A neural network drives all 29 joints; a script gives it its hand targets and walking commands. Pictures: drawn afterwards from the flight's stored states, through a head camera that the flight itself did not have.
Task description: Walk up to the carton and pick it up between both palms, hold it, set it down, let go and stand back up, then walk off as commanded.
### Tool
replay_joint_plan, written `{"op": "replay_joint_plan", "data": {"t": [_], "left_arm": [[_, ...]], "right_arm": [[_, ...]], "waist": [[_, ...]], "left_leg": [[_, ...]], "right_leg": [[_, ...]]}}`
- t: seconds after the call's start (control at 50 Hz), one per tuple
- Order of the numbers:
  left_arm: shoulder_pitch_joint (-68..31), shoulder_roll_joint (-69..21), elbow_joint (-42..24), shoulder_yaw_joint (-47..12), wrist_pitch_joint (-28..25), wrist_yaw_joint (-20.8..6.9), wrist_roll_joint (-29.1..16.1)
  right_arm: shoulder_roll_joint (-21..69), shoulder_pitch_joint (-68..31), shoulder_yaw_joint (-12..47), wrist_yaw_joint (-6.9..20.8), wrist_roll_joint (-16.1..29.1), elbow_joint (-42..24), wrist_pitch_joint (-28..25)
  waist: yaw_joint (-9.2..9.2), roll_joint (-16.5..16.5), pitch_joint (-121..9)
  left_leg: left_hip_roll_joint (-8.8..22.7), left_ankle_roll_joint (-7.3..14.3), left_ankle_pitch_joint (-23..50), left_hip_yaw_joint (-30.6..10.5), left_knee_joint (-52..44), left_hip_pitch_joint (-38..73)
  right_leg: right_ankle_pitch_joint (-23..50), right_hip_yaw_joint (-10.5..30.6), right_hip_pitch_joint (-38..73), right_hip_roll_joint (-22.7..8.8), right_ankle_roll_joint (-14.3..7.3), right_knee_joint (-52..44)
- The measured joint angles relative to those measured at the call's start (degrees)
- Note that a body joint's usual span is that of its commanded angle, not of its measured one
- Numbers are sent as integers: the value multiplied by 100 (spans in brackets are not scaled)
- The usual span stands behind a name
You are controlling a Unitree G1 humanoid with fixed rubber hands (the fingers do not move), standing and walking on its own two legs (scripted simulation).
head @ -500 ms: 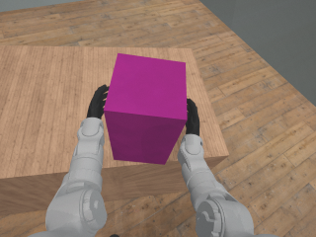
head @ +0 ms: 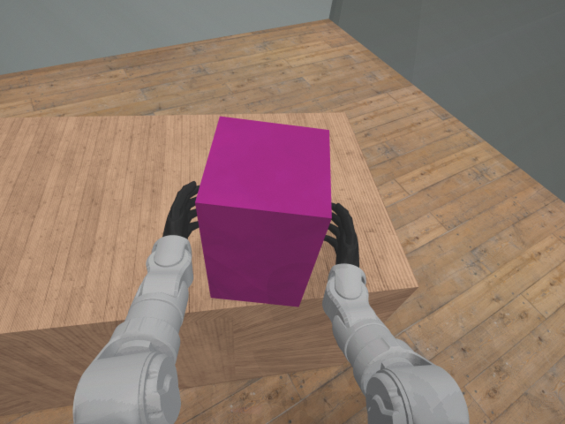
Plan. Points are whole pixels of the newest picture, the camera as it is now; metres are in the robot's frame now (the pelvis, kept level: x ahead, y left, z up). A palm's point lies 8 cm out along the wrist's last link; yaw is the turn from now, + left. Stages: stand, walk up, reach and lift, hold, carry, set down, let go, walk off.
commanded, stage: set down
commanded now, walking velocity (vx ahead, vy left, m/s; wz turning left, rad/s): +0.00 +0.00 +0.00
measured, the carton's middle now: (263, 222) +0.41 +0.00 +0.01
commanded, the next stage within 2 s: none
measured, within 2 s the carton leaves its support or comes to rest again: neither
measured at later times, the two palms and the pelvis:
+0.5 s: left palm (162, 270) +0.32 +0.15 +0.03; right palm (363, 291) +0.28 -0.13 +0.03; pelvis -0.05 +0.00 +0.00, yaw +0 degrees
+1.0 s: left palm (134, 325) +0.26 +0.18 +0.00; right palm (382, 340) +0.21 -0.15 +0.01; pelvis -0.03 -0.01 +0.00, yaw +0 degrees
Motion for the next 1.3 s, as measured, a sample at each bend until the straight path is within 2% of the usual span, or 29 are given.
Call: {"op": "replay_joint_plan", "data": {"t": [0.1, 0.26, 0.38, 0.52, 0.72, 0.98, 1.18, 1.3], "left_arm": [[331, 3, -188, -109, 66, 2, -225], [314, 136, -189, -318, 86, 0, -674], [265, 249, -187, -480, 222, 1, -765], [517, 264, -273, -534, 282, -39, -784], [1804, 269, -1599, -554, 290, -297, -804], [3159, 514, -3134, -847, 370, -575, -1256], [4116, 626, -4111, -951, 543, -748, -1367], [4523, 757, -4401, -1085, 549, -753, -1546]], "right_arm": [[-10, 360, 64, -2, 165, -412, 132], [-50, 445, 81, 0, 271, -821, 781], [-50, 461, 83, -1, 270, -891, 1091], [-48, 735, 247, 1, 312, -1184, 1117], [-49, 1881, 765, 0, 408, -2128, 796], [-50, 3310, 1162, -1, 453, -3731, 695], [-50, 4171, 1378, -1, 521, -4565, 699], [-55, 4578, 1382, -1, 534, -4914, 784]], "waist": [[0, 86, -1], [-1, 31, 0], [0, -76, 1], [0, -82, 11], [0, -81, 150], [35, 0, 328], [143, 1, 407], [186, 19, 418]], "left_leg": [[7, 38, 100, -17, 11, 1], [7, 120, 263, -35, 11, 52], [7, 120, 321, -36, 11, 99], [7, 120, 328, -33, 2, 112], [8, 120, 327, -4, -116, 203], [8, 120, 289, 7, -213, 391], [8, 120, 227, 17, -245, 617], [8, 117, 222, 18, -254, 644]], "right_leg": [[103, -10, 0, 13, 5, 26], [202, -21, 0, 19, 6, 150], [206, -19, 0, 19, 0, 252], [201, -15, -1, 18, 0, 268], [140, 11, 22, 19, -23, 268], [48, 16, 160, 20, -58, 268], [-29, 23, 367, 20, -83, 268], [-40, 23, 388, 20, -91, 271]]}}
